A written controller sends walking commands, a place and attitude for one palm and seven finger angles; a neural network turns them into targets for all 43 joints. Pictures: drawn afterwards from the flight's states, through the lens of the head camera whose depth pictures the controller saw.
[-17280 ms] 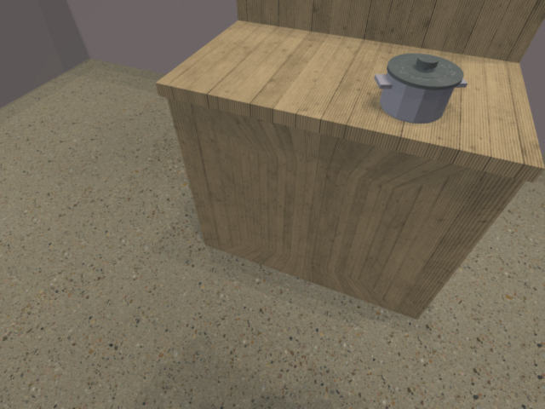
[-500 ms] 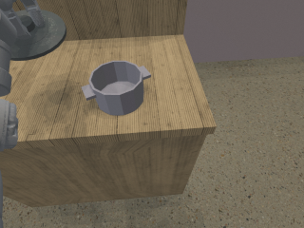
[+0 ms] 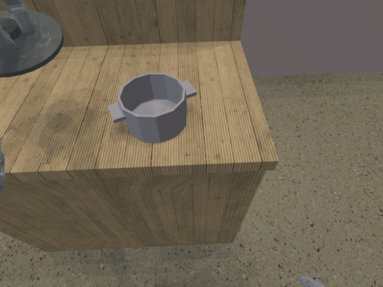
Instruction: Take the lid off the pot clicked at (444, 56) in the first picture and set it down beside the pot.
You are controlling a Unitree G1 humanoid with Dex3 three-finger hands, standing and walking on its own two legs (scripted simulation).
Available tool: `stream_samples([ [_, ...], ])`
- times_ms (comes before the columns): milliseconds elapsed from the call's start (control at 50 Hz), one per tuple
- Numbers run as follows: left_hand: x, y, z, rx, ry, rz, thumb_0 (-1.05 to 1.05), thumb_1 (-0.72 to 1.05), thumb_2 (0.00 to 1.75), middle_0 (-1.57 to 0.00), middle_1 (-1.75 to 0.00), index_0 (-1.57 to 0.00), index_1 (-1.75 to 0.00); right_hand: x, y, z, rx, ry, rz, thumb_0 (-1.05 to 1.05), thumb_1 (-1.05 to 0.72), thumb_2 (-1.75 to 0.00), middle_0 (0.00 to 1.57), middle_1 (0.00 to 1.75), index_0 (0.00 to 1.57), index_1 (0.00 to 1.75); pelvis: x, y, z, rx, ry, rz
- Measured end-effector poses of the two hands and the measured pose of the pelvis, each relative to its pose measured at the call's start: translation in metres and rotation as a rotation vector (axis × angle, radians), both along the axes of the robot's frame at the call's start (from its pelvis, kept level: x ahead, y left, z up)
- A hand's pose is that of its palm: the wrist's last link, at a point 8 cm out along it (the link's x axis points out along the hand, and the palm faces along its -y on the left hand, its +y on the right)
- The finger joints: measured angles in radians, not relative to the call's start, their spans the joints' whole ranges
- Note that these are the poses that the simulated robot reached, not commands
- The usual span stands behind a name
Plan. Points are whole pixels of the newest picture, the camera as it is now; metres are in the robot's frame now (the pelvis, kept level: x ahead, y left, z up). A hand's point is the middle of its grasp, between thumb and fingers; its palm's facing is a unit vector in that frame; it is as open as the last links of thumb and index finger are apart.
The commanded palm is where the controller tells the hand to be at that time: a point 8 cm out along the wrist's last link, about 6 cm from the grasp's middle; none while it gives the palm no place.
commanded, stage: move the lid sideways beside the pot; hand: left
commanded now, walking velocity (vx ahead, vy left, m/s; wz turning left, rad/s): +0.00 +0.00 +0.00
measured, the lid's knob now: (4, 29) +0.48 +0.31 +0.28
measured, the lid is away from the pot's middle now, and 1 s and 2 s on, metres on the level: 0.22 0.23 0.23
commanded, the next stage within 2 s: lower the lid onto the table in 0.20 s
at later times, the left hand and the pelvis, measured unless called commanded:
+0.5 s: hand (1, 35) +0.46 +0.30 +0.29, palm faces -0.21 -0.13 -0.97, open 6.9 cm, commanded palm +0.46 +0.30 +0.36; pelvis +0.00 -0.01 +0.00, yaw -1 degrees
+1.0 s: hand (14, 50) +0.46 +0.30 +0.26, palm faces -0.23 -0.13 -0.96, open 6.9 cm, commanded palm +0.45 +0.31 +0.32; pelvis +0.01 -0.01 +0.00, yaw -1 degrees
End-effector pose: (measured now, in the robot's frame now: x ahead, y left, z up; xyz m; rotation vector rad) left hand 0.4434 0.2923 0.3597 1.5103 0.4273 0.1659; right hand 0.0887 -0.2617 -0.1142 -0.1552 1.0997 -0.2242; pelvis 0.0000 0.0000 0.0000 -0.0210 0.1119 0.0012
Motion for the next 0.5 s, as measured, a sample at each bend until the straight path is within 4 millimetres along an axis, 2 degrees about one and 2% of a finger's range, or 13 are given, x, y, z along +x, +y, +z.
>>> stream_samples([
  [380,0.003,0.006,-0.002,-0.029,0.021,0.038,0.06,0.24,0.78,-0.65,-0.91,-0.77,-0.96,-0.030,-0.017,-0.002,-0.012,0.069,-0.053,0.00,-0.90,-0.90,0.20,0.30,0.20,0.30,0.001,-0.009,0.000,0.000,-0.006,-0.011],
  [500,0.008,0.007,-0.014,-0.050,0.067,0.083,0.06,0.24,0.78,-0.65,-0.91,-0.77,-0.96,-0.034,-0.019,-0.003,-0.010,0.072,-0.062,0.00,-0.90,-0.90,0.20,0.30,0.20,0.30,0.001,-0.009,0.000,0.000,-0.006,-0.015],
])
